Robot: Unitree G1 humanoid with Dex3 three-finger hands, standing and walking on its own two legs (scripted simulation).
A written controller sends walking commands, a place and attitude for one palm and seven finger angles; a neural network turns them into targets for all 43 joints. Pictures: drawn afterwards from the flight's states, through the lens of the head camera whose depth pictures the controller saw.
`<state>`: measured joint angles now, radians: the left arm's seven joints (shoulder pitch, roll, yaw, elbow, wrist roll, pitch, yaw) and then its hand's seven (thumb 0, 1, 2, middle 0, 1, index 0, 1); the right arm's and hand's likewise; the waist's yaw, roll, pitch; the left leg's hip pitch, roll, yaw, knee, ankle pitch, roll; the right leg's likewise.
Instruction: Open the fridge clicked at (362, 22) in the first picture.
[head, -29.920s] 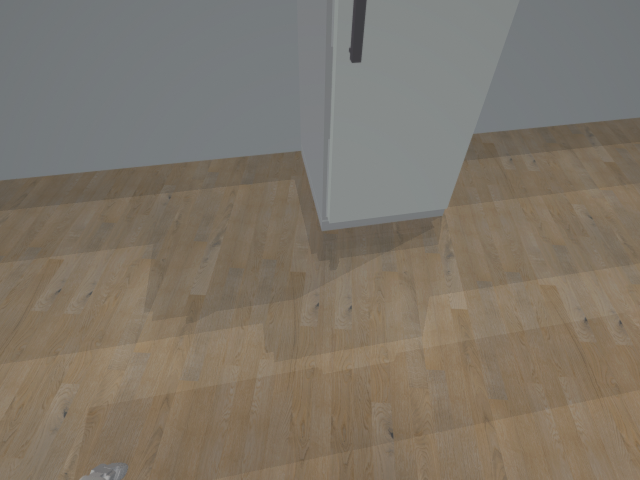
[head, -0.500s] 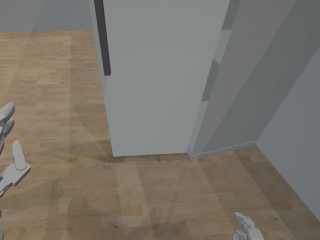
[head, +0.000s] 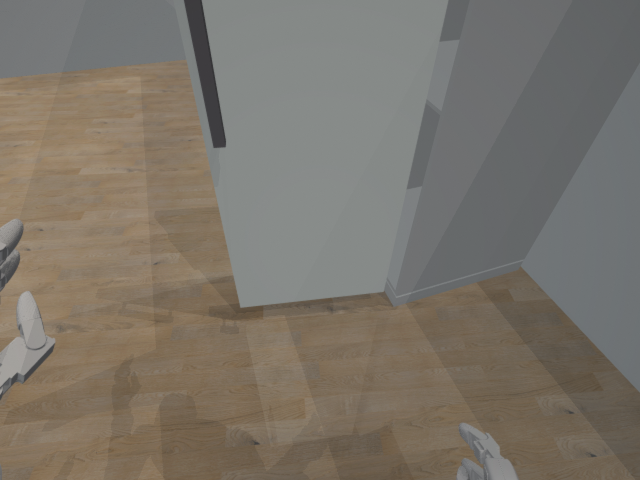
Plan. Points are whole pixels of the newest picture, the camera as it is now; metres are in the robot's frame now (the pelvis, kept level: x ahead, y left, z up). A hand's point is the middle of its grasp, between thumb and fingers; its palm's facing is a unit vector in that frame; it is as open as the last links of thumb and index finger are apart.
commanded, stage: let the arm hang, fingers relaxed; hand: left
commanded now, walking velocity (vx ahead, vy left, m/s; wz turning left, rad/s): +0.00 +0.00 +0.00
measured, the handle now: (199, 26) +0.80 +0.27 +0.25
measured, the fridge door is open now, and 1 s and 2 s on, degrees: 79 79 79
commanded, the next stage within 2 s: look to check the result in 1.14 s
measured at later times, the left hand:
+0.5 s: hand out of the picture +0.01 +0.20 -0.18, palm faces +0.02 -0.98 -0.20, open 7.0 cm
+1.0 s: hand out of the picture +0.01 +0.19 -0.17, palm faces -0.01 -0.99 -0.15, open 7.3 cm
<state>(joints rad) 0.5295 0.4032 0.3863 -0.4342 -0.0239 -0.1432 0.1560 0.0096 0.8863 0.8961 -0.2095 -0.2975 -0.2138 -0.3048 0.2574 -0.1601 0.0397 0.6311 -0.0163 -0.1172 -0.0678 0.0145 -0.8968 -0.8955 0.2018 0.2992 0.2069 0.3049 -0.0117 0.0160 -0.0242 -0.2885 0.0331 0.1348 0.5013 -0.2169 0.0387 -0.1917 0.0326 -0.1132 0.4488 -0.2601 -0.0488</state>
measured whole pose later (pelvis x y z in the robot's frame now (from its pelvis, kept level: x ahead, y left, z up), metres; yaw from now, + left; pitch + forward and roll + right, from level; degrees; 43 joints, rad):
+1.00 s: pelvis +0.01 +0.03 +0.01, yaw -1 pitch -2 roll +0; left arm 0.29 0.13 -0.02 1.15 0.02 0.00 0.03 0.01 0.92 0.90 -0.20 -0.30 -0.20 -0.30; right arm 0.30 -0.12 0.01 1.16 -0.02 0.01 -0.03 0.01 -0.91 -0.90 0.20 0.30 0.20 0.30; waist -0.01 -0.01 0.01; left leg -0.16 -0.01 0.13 0.37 -0.18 0.06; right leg -0.12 -0.02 -0.08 0.38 -0.22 -0.01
